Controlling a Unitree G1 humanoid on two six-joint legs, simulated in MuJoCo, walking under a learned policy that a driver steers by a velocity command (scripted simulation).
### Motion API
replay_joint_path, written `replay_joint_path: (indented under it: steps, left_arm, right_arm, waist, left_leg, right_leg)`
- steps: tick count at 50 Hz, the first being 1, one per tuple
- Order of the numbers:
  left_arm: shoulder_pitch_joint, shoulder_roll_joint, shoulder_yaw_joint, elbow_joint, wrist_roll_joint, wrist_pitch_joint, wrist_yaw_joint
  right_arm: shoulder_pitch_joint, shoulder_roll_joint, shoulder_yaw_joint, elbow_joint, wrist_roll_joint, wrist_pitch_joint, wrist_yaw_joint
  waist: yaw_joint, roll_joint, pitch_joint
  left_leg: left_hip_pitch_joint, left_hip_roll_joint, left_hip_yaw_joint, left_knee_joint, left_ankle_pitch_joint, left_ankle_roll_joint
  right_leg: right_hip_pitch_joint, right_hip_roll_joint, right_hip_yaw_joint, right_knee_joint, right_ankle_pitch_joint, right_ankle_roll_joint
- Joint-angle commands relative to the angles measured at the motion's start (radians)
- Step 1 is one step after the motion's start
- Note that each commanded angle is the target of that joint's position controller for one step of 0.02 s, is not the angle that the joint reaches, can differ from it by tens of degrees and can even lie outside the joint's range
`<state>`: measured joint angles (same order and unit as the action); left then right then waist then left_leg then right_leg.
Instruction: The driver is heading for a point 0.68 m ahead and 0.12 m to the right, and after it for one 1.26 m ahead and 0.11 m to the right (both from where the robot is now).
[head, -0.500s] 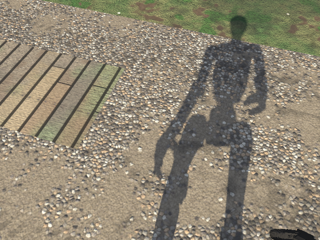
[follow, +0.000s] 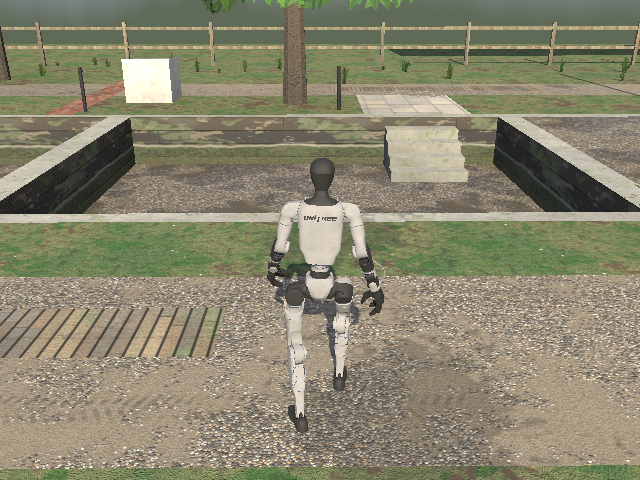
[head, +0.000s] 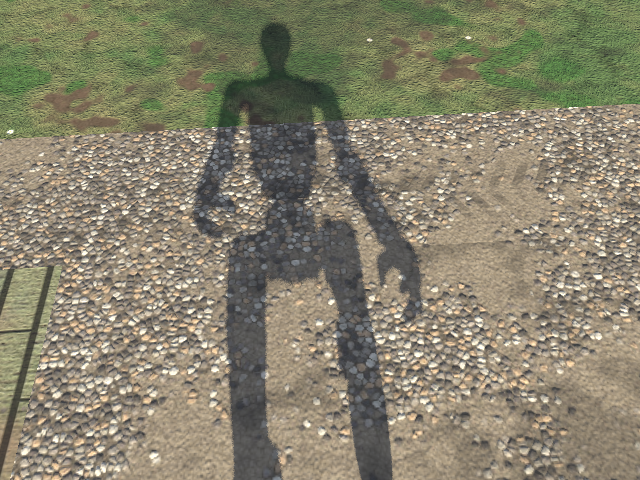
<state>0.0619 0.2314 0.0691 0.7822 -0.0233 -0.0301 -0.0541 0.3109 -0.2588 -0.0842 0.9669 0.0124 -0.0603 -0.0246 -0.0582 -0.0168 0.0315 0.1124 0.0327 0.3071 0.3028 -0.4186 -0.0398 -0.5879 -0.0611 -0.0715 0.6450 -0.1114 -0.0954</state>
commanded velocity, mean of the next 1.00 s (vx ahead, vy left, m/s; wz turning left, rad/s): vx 0.50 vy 0.00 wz -0.32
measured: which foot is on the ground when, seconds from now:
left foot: down 0.00-0.02, up 0.04-0.50, down 0.52-1.00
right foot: up 0.00-0.02, down 0.04-0.52, up 0.54-1.00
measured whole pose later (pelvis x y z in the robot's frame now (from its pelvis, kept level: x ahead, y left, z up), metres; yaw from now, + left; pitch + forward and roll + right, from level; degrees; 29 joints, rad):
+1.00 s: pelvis +0.56 -0.10 +0.01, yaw -18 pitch +3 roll +2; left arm 0.03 0.25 0.04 0.67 -0.02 -0.08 -0.03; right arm 0.39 -0.28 -0.06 0.91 0.02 -0.07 0.01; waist -0.11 -0.03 0.01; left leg 0.03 -0.02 0.02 0.26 -0.34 0.01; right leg -0.56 -0.05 0.01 0.52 -0.03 -0.03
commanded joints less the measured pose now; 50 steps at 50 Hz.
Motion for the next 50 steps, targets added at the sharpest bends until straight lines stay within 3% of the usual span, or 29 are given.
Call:
replay_joint_path:
  steps: [1, 2, 3, 4, 5, 6, 7, 8, 10, 13, 17, 22, 24, 25, 26, 27, 28, 29, 30, 31, 32, 33, 35, 38, 41, 43, 47, 49, 50]
  left_arm:
    - [0.214, 0.18, 0.074, -0.027, -0.008, -0.009, 0.002]
    - [0.366, 0.273, 0.111, 0.008, -0.005, 0.0, 0.025]
    - [0.327, 0.364, 0.118, 0.002, -0.009, -0.008, 0.03]
    - [0.374, 0.293, 0.093, -0.023, 0.008, -0.022, 0.024]
    - [0.34, 0.231, 0.076, -0.015, 0.013, -0.035, 0.023]
    - [0.272, 0.193, 0.064, -0.028, 0.006, -0.043, 0.023]
    - [0.194, 0.16, 0.054, -0.047, 0.007, -0.044, 0.025]
    - [0.154, 0.136, 0.043, -0.067, 0.016, -0.046, 0.029]
    - [0.154, 0.155, 0.045, -0.073, 0.014, -0.049, 0.039]
    - [0.201, 0.199, 0.056, -0.067, 0.008, -0.05, 0.061]
    - [0.255, 0.199, 0.057, -0.059, 0.003, -0.038, 0.07]
    - [0.327, 0.171, 0.047, -0.023, 0.003, -0.032, 0.072]
    - [0.323, 0.182, 0.049, -0.021, 0.009, -0.025, 0.075]
    - [0.307, 0.176, 0.046, -0.027, 0.01, -0.022, 0.075]
    - [0.29, 0.146, 0.033, -0.041, 0.015, -0.023, 0.071]
    - [0.341, 0.105, 0.014, -0.059, 0.033, -0.029, 0.073]
    - [0.479, 0.061, 0.001, -0.05, -0.005, -0.042, 0.069]
    - [0.407, 0.159, 0.016, -0.04, -0.018, -0.047, 0.07]
    - [0.278, 0.191, 0.023, -0.068, -0.014, -0.048, 0.068]
    - [0.211, 0.179, 0.02, -0.085, 0.001, -0.05, 0.068]
    - [0.189, 0.166, 0.022, -0.094, 0.014, -0.052, 0.066]
    - [0.204, 0.15, 0.023, -0.095, 0.015, -0.051, 0.063]
    - [0.225, 0.115, 0.016, -0.091, 0.012, -0.046, 0.062]
    - [0.14, 0.09, 0.002, -0.124, 0.02, -0.045, 0.062]
    - [0.051, 0.071, -0.009, -0.142, 0.017, -0.051, 0.053]
    - [-0.009, 0.07, -0.012, -0.155, 0.011, -0.054, 0.045]
    - [-0.104, 0.085, -0.011, -0.194, 0.002, -0.062, 0.025]
    - [-0.091, 0.108, -0.004, -0.199, 0.003, -0.067, 0.017]
    - [-0.038, 0.128, 0.006, -0.187, 0.006, -0.069, 0.017]
  right_arm:
    - [-0.061, -0.216, -0.043, -0.067, 0.016, 0.012, -0.009]
    - [-0.054, -0.187, -0.031, -0.086, -0.002, 0.005, -0.009]
    - [0.027, -0.024, 0.015, -0.14, -0.033, -0.027, 0.006]
    - [-0.073, -0.096, 0.008, -0.164, 0.012, -0.074, 0.022]
    - [-0.159, -0.13, -0.001, -0.191, 0.044, -0.096, 0.031]
    - [-0.165, -0.126, 0.001, -0.183, 0.031, -0.106, 0.027]
    - [-0.16, -0.134, -0.008, -0.169, 0.003, -0.103, 0.019]
    - [-0.138, -0.146, -0.017, -0.165, -0.004, -0.089, 0.019]
    - [-0.13, -0.128, -0.019, -0.176, -0.015, -0.062, 0.019]
    - [-0.229, -0.095, -0.007, -0.216, -0.028, -0.046, 0.013]
    - [-0.365, -0.067, 0.01, -0.26, -0.017, -0.053, 0.028]
    - [-0.403, -0.107, 0.006, -0.286, -0.008, -0.074, 0.054]
    - [-0.359, -0.128, -0.001, -0.281, -0.008, -0.084, 0.058]
    - [-0.279, -0.148, -0.012, -0.259, -0.013, -0.088, 0.055]
    - [-0.151, -0.185, -0.027, -0.233, -0.027, -0.093, 0.051]
    - [0.012, -0.254, -0.043, -0.216, -0.035, -0.091, 0.048]
    - [0.097, -0.282, -0.056, -0.159, -0.025, -0.077, 0.062]
    - [0.077, -0.187, -0.031, -0.17, 0.006, -0.073, 0.064]
    - [0.007, -0.14, -0.017, -0.184, 0.005, -0.065, 0.058]
    - [-0.051, -0.128, -0.007, -0.196, -0.009, -0.057, 0.057]
    - [-0.084, -0.11, 0.0, -0.197, -0.018, -0.054, 0.056]
    - [-0.093, -0.1, 0.007, -0.196, -0.026, -0.056, 0.054]
    - [-0.078, -0.102, 0.007, -0.182, -0.017, -0.06, 0.052]
    - [-0.047, -0.152, -0.005, -0.164, -0.007, -0.057, 0.04]
    - [-0.014, -0.167, -0.007, -0.15, 0.002, -0.045, 0.033]
    - [0.023, -0.175, -0.006, -0.136, 0.008, -0.039, 0.033]
    - [0.085, -0.184, -0.006, -0.105, 0.013, -0.02, 0.032]
    - [0.081, -0.201, -0.011, -0.098, 0.015, -0.008, 0.027]
    - [0.065, -0.213, -0.014, -0.1, 0.016, -0.003, 0.024]
  waist:
    - [0.19, 0.101, -0.123]
    - [0.245, -0.006, -0.213]
    - [0.106, -0.24, -0.275]
    - [0.174, -0.134, -0.381]
    - [0.181, -0.09, -0.248]
    - [0.136, -0.015, -0.17]
    - [0.092, 0.015, -0.121]
    - [0.058, 0.009, -0.108]
    - [0.034, 0.008, -0.09]
    - [0.055, -0.004, -0.047]
    - [0.113, -0.058, -0.024]
    - [0.137, -0.086, -0.022]
    - [0.107, -0.115, -0.025]
    - [0.062, -0.117, -0.059]
    - [0.002, -0.095, -0.163]
    - [-0.033, 0.057, -0.322]
    - [0.013, 0.377, -0.399]
    - [-0.023, 0.229, -0.288]
    - [-0.035, 0.127, -0.154]
    - [-0.011, 0.057, -0.082]
    - [0.015, 0.054, -0.043]
    - [0.041, 0.084, -0.046]
    - [0.055, 0.112, -0.056]
    - [0.041, 0.088, -0.039]
    - [0.012, 0.086, -0.025]
    - [-0.013, 0.087, -0.012]
    - [-0.035, 0.097, 0.019]
    - [-0.008, 0.111, 0.011]
    - [0.032, 0.117, -0.02]
  left_leg:
    - [-0.072, 0.23, -0.039, 0.391, 1.134, 0.111]
    - [-0.318, 0.184, -0.037, 0.702, 0.817, 0.061]
    - [-0.763, -0.038, -0.157, 1.033, -0.137, 0.004]
    - [-0.882, -0.055, -0.383, 1.133, -0.18, 0.024]
    - [-0.968, -0.005, -0.392, 1.108, -0.085, 0.053]
    - [-0.929, 0.044, -0.393, 1.019, 0.005, 0.069]
    - [-0.851, 0.074, -0.39, 0.93, 0.053, 0.063]
    - [-0.777, 0.095, -0.397, 0.881, 0.085, 0.056]
    - [-0.727, 0.097, -0.383, 0.793, 0.111, 0.026]
    - [-0.741, 0.07, -0.357, 0.596, 0.261, -0.017]
    - [-0.65, 0.0, -0.34, 0.301, 0.505, -0.017]
    - [-0.642, -0.005, -0.356, 0.191, 0.48, 0.028]
    - [-0.597, -0.016, -0.336, 0.17, 0.387, 0.062]
    - [-0.491, -0.037, -0.311, 0.135, 0.381, 0.09]
    - [-0.284, 0.021, -0.36, 0.169, 0.418, 0.14]
    - [0.029, 0.2, -0.59, 0.21, 0.437, 0.231]
    - [0.26, 0.367, -1.044, 0.051, 0.172, 0.372]
    - [0.211, 0.348, -1.07, -0.002, -0.063, 0.334]
    - [0.074, 0.31, -0.914, -0.016, -0.05, 0.289]
    - [-0.065, 0.27, -0.803, -0.038, 0.064, 0.271]
    - [-0.156, 0.236, -0.732, -0.061, 0.16, 0.269]
    - [-0.207, 0.209, -0.679, -0.08, 0.232, 0.261]
    - [-0.239, 0.187, -0.606, -0.111, 0.331, 0.271]
    - [-0.245, 0.19, -0.527, -0.15, 0.445, 0.283]
    - [-0.249, 0.151, -0.435, -0.16, 0.477, 0.25]
    - [-0.244, 0.143, -0.403, -0.153, 0.469, 0.236]
    - [-0.143, 0.196, -0.423, -0.108, 0.478, 0.224]
    - [-0.092, 0.221, -0.43, -0.058, 0.56, 0.206]
    - [-0.086, 0.213, -0.413, 0.007, 0.692, 0.192]
  right_leg:
    - [0.342, 0.124, -0.072, -0.075, -0.034, -0.081]
    - [0.645, 0.021, 0.13, -0.114, -0.042, -0.137]
    - [0.933, -0.218, 0.704, -0.217, -0.167, -0.315]
    - [0.996, -0.278, 0.906, -0.354, -0.236, -0.345]
    - [0.924, -0.252, 0.756, -0.364, -0.151, -0.29]
    - [0.776, -0.204, 0.618, -0.356, -0.057, -0.25]
    - [0.628, -0.164, 0.52, -0.364, 0.04, -0.222]
    - [0.537, -0.138, 0.465, -0.385, 0.112, -0.21]
    - [0.444, -0.12, 0.423, -0.415, 0.189, -0.214]
    - [0.372, -0.078, 0.347, -0.433, 0.226, -0.196]
    - [0.325, -0.02, 0.304, -0.411, 0.1, -0.13]
    - [0.48, -0.098, 0.389, -0.318, 0.062, -0.111]
    - [0.531, -0.119, 0.415, -0.261, 0.163, -0.097]
    - [0.537, -0.089, 0.398, -0.185, 0.298, -0.079]
    - [0.482, -0.036, 0.355, -0.013, 0.348, -0.049]
    - [0.277, 0.059, 0.275, 0.295, 0.099, -0.001]
    - [-0.051, 0.171, 0.225, 0.581, -0.464, 0.06]
    - [-0.177, 0.111, 0.282, 0.677, -0.453, 0.057]
    - [-0.213, 0.07, 0.25, 0.677, -0.357, 0.053]
    - [-0.181, 0.028, 0.208, 0.634, -0.285, 0.053]
    - [-0.15, -0.006, 0.194, 0.567, -0.236, 0.054]
    - [-0.096, -0.031, 0.187, 0.522, -0.208, 0.054]
    - [-0.065, -0.046, 0.16, 0.449, -0.198, 0.065]
    - [-0.101, -0.062, 0.132, 0.286, -0.093, 0.092]
    - [-0.057, -0.044, 0.104, 0.092, 0.079, 0.099]
    - [-0.016, -0.02, 0.084, -0.004, 0.154, 0.101]
    - [-0.019, 0.005, 0.076, -0.099, 0.119, 0.076]
    - [0.022, 0.018, 0.072, -0.137, 0.051, 0.049]
    - [0.111, 0.041, 0.052, -0.161, 0.034, 0.03]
